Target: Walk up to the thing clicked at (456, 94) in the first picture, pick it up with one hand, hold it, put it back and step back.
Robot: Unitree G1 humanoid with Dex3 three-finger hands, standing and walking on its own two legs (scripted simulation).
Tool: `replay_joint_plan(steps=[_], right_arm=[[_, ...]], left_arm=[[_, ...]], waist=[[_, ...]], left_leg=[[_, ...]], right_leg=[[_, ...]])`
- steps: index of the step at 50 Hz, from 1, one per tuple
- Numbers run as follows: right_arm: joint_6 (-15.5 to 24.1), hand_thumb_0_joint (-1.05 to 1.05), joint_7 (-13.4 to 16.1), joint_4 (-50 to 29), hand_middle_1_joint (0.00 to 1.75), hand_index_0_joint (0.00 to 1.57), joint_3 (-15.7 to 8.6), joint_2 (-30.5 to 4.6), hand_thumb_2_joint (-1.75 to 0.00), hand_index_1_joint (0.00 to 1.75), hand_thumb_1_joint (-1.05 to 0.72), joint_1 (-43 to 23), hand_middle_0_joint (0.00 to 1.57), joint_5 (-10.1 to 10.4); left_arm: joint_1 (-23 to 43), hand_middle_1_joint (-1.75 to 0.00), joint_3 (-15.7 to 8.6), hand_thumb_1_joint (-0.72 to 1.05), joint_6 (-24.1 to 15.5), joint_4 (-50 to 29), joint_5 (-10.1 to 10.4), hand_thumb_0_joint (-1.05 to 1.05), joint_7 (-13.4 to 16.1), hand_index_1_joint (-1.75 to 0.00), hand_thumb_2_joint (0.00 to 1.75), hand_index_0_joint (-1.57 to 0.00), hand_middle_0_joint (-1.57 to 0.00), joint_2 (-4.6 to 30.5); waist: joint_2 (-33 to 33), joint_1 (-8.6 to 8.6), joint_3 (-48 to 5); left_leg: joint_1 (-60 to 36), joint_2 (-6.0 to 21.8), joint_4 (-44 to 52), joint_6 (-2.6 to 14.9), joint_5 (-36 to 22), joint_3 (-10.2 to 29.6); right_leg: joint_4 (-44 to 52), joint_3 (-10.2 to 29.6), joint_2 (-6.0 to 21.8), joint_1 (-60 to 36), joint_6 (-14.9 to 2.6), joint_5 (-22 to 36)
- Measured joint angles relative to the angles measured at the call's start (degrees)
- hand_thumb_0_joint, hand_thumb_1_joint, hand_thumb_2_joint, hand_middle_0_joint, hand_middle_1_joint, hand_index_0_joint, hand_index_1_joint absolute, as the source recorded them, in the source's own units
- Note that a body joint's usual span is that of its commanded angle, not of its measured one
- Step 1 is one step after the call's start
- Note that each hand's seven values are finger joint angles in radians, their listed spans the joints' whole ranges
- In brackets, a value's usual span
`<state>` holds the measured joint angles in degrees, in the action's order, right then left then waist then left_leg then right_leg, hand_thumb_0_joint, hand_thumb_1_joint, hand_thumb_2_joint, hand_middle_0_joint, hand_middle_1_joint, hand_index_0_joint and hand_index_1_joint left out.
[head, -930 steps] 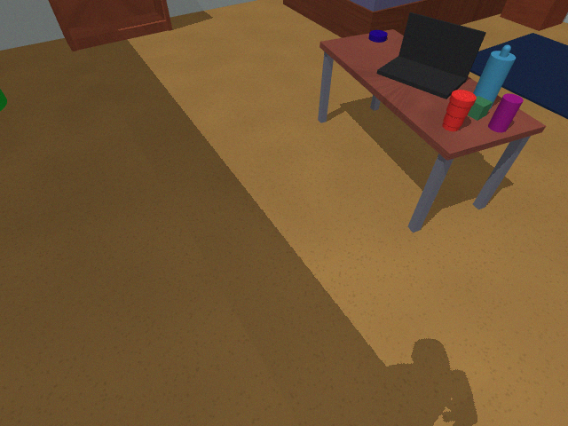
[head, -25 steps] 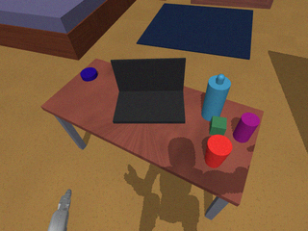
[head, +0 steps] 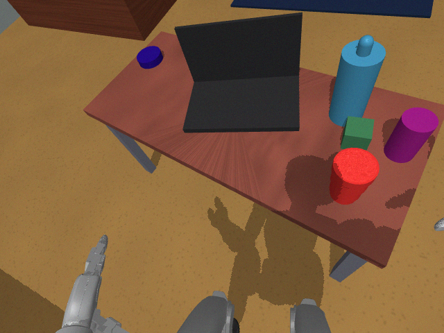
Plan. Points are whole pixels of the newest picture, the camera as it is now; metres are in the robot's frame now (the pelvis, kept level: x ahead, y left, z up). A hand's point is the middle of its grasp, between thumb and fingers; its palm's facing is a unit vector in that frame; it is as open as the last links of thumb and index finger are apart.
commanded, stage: approach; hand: right
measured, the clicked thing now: (348, 180) +0.46 -0.19 -0.13
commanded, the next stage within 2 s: close in in 0.08 s
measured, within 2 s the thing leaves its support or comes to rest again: neither
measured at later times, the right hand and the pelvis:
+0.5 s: hand (378, 186) +0.45 -0.24 -0.13, palm faces +0.16 +0.99 +0.05, open 17.7 cm; pelvis -0.02 +0.00 -0.09, yaw +3 degrees
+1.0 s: hand (352, 187) +0.44 -0.19 -0.12, palm faces +0.18 +0.98 +0.02, open 17.5 cm; pelvis -0.02 +0.01 -0.08, yaw +2 degrees
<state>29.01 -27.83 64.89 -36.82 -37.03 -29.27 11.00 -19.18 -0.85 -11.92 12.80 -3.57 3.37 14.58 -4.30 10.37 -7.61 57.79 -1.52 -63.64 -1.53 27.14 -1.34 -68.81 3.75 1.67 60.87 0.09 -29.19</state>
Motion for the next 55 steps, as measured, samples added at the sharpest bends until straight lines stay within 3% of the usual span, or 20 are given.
replay_joint_plan(steps=[4, 12, 19, 26, 31, 38, 44, 55], right_arm=[[3.87, -0.01, 1.59, 1.97, 0.04, 0.07, 0.77, -0.79, -0.01, 0.04, 0.60, -2.72, 0.06, -0.68], [6.87, -0.01, 4.45, 6.05, 0.05, 0.06, -1.37, -1.90, -0.03, 0.04, 0.59, -5.45, 0.05, -3.00], [8.09, -0.01, 9.85, 1.12, 0.04, 0.06, -2.80, 0.39, -0.03, 0.04, 0.57, -4.59, 0.05, -4.59], [6.21, -0.01, 14.77, -6.64, 0.04, 0.05, 0.95, 5.01, -0.02, 0.04, 0.58, -3.29, 0.05, -7.89], [4.88, -0.01, 17.81, -6.94, 0.04, 0.05, 3.39, 8.06, -0.02, 0.04, 0.59, -3.49, 0.05, -8.39], [4.57, -0.01, 21.42, -4.47, 0.05, 0.05, 3.38, 10.52, -0.03, 0.05, 0.59, -3.65, 0.04, -9.01], [5.94, -0.01, 22.52, -5.25, 0.05, 0.05, 3.86, 11.50, -0.03, 0.05, 0.59, -3.20, 0.04, -9.59], [6.73, -0.01, 23.95, -7.79, 0.03, 0.08, 6.08, 12.61, -0.03, 0.03, 0.56, -2.70, 0.08, -10.55]], left_arm=[[0.02, -0.04, -1.64, -0.53, -0.04, -1.28, -0.79, -0.01, -0.63, -0.05, 0.05, -0.04, -0.05, 1.22], [-0.87, -0.05, -1.34, -0.52, -0.27, -13.64, -1.99, -0.01, -2.66, -0.05, 0.05, -0.05, -0.05, 1.20], [-4.85, -0.05, -3.21, -0.52, 0.39, -21.28, -2.50, -0.01, -5.15, -0.05, 0.04, -0.06, -0.06, 1.36], [-6.45, -0.05, -5.32, -0.53, 3.35, -22.69, -2.68, -0.01, -6.16, -0.06, 0.05, -0.06, -0.06, 1.28], [-6.86, -0.05, -5.65, -0.52, 6.23, -23.30, -2.54, -0.01, -6.74, -0.05, 0.05, -0.06, -0.06, 0.48], [-7.27, -0.05, -6.01, -0.53, 7.82, -28.47, -1.53, -0.01, -7.30, -0.05, 0.05, -0.06, -0.06, 1.70], [-7.99, -0.05, -7.50, -0.53, 7.23, -29.92, -1.10, -0.01, -7.06, -0.05, 0.05, -0.05, -0.06, 2.04], [-8.28, -0.04, -7.10, -0.56, 7.08, -29.82, -1.96, -0.01, -7.51, -0.06, 0.07, -0.04, -0.06, 1.00]], waist=[[0.08, 1.55, -0.13], [1.00, 5.97, -0.68], [0.77, 7.79, -1.49], [1.54, 7.51, -3.12], [3.34, 6.50, -3.60], [4.05, 5.97, -2.99], [2.67, 6.11, -2.52], [2.61, 6.48, -2.76]], left_leg=[[6.64, -0.47, -4.99, -0.04, 1.00, -0.46], [16.77, -1.31, -13.43, -0.14, 3.00, -1.43], [23.13, -1.63, -19.71, -0.08, 5.07, -1.97], [24.61, -1.70, -21.33, 0.15, 5.87, -2.45], [23.81, -1.54, -20.87, 0.06, 5.79, -2.12], [22.60, -1.44, -20.73, 0.12, 5.61, -1.13], [22.43, -1.45, -20.74, 0.70, 5.54, -1.43], [23.29, -1.63, -21.37, 0.95, 6.05, -1.91]], right_leg=[[-5.62, 0.59, 0.32, 6.94, -0.02, -1.34], [-15.02, 1.80, 0.87, 17.52, 0.00, -3.83], [-21.45, 2.49, 1.02, 23.92, 0.20, -6.00], [-23.24, 3.03, 1.02, 25.57, 0.49, -6.80], [-22.46, 2.65, 0.90, 24.58, 0.36, -6.61], [-21.16, 1.59, 0.92, 22.53, 0.38, -6.14], [-20.62, 1.89, 0.94, 22.11, 1.01, -5.76], [-21.47, 2.43, 1.07, 23.13, 1.35, -6.35]])
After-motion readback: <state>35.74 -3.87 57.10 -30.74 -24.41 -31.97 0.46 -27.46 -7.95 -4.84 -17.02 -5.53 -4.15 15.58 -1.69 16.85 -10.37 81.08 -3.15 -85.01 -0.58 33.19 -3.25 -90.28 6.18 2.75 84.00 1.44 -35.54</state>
